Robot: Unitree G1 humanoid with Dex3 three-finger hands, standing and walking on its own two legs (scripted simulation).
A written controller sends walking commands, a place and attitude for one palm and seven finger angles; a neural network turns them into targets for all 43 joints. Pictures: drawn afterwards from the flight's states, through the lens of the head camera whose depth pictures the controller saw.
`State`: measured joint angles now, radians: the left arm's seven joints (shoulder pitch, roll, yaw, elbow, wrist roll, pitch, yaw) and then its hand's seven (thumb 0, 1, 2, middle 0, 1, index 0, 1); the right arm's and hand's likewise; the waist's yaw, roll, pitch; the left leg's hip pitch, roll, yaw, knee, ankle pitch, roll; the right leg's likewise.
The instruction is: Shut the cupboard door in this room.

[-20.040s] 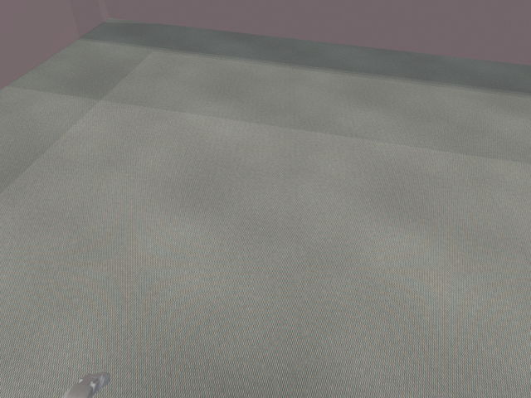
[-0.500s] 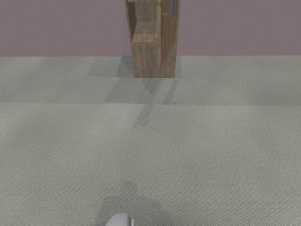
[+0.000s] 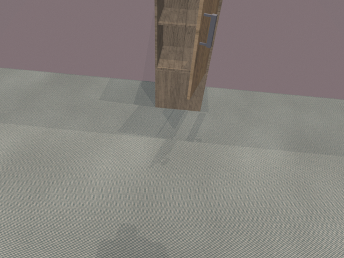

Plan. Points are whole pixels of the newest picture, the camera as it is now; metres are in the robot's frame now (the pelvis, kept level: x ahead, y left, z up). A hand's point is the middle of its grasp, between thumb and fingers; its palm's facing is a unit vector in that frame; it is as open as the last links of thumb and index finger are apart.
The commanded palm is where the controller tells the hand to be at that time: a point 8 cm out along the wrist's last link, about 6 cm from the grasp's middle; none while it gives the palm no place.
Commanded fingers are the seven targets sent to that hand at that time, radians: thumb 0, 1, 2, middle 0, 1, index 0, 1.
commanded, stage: stand and wait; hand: left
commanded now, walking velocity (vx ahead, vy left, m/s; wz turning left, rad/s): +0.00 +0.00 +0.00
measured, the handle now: (207, 30) +1.13 -0.08 +0.06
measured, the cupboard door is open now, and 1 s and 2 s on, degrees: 72 72 72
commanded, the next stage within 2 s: look at it before walking up in 0.32 s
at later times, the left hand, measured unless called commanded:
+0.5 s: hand out of the picture -0.01 +0.17 -0.18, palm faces +0.01 -0.98 -0.18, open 7.4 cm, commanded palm none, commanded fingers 0.00 0.90 0.90 -0.20 -0.30 -0.20 -0.30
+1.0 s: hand out of the picture -0.04 +0.15 -0.18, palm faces +0.03 -0.99 -0.15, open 7.4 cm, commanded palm none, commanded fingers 0.00 0.90 0.90 -0.20 -0.30 -0.20 -0.30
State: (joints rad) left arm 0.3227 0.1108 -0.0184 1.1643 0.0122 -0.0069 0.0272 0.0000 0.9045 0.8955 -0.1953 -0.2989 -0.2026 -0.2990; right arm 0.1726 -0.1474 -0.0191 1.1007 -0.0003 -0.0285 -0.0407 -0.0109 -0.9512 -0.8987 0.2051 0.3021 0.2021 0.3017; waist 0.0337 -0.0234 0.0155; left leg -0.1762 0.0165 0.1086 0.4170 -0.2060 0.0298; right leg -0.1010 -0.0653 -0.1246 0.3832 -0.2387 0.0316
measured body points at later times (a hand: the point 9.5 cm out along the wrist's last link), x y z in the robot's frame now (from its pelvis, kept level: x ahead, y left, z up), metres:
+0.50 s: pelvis +0.00 +0.01 +0.00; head +0.01 +0.01 +0.45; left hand -0.01 +0.22 -0.16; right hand -0.04 -0.19 -0.16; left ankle +0.02 +0.09 -0.74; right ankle -0.02 -0.13 -0.74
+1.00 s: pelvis +0.00 +0.00 +0.00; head +0.01 +0.00 +0.45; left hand -0.04 +0.20 -0.16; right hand -0.01 -0.21 -0.16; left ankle +0.02 +0.09 -0.74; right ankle -0.02 -0.13 -0.74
